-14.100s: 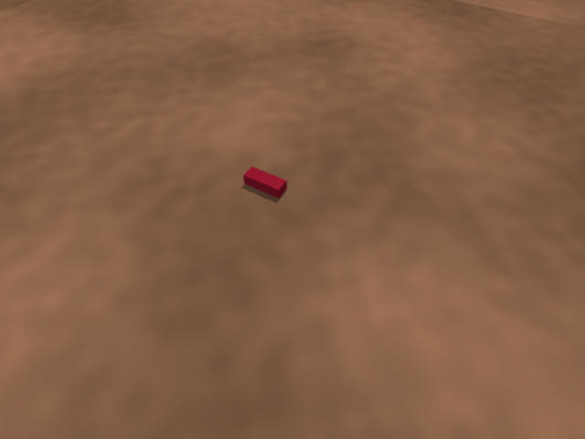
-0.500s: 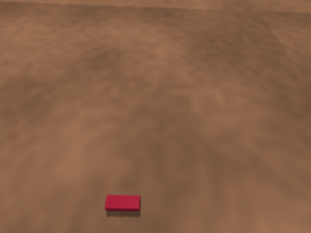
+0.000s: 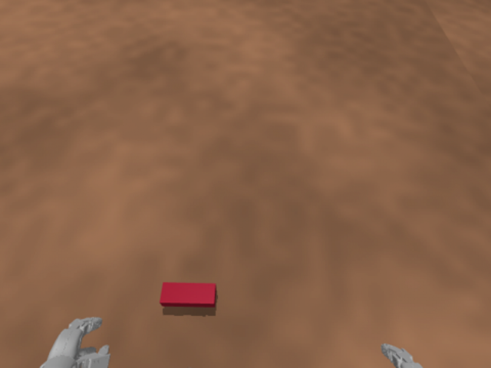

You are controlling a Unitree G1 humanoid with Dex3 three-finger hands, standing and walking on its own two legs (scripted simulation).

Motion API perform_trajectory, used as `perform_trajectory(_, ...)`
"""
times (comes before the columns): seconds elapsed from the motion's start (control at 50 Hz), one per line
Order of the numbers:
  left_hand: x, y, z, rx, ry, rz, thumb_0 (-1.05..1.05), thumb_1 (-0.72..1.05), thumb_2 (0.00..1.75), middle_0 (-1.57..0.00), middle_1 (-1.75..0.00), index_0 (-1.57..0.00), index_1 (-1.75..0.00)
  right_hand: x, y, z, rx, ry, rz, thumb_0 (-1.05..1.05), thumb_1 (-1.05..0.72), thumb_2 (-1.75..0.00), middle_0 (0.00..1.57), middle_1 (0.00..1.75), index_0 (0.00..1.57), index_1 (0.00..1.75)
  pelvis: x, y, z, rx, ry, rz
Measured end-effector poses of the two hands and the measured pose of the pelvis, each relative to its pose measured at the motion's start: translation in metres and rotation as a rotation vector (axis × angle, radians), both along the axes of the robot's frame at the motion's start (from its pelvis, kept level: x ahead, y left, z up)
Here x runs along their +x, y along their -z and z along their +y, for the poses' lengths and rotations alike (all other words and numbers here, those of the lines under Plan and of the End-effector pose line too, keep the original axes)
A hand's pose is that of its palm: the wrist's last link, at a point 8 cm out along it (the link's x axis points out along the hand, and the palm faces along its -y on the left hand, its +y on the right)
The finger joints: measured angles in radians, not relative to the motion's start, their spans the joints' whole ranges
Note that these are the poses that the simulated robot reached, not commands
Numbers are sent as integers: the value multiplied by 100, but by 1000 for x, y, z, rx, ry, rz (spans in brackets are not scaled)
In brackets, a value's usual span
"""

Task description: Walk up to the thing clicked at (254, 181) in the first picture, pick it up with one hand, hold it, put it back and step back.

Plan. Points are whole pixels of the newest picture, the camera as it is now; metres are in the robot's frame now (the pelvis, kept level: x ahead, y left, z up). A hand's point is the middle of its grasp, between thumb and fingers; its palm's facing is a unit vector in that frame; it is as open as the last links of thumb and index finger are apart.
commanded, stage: rise first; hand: left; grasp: from above
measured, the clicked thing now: (189, 294) +0.42 +0.19 -0.74
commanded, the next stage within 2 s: none
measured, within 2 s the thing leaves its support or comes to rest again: neither
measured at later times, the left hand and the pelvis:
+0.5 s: hand out of the picture +0.13 +0.26 -0.22, palm faces -0.16 -0.88 -0.45, open 14.0 cm; pelvis -0.01 +0.01 -0.07, yaw +0 degrees
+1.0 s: hand (134, 334) +0.23 +0.28 -0.40, palm faces -0.44 -0.49 -0.75, open 14.1 cm; pelvis -0.05 +0.00 -0.26, yaw -1 degrees
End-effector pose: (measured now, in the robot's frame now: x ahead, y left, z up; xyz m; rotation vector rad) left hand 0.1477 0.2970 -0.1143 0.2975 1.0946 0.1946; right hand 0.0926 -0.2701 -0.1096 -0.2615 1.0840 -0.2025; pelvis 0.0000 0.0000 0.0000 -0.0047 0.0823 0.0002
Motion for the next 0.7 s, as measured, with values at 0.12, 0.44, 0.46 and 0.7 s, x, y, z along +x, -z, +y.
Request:
perform_trajectory(0.12,11,5,0,37,63,19,0,23,97,-10,-87,-10,-85,-1,7,15,40,22,-38,0,-92,-91,20,30,20,30,1,9,3,-4,7,41)
perform_trajectory(0.44,-12,55,4,114,142,32,0,-49,104,-7,-105,-5,-106,45,43,23,13,-61,-205,1,-89,-90,20,30,20,30,-6,66,9,-23,0,181)
perform_trajectory(0.46,-14,57,4,118,150,34,0,-50,104,-7,-105,-5,-106,48,45,24,14,-67,-214,1,-89,-90,20,30,20,30,-6,69,8,-24,-1,189)
perform_trajectory(0.7,-2,105,10,232,304,39,0,-56,102,-8,-106,-6,-107,77,91,33,22,-153,-307,1,-90,-90,20,30,20,30,-16,121,6,-32,-8,313)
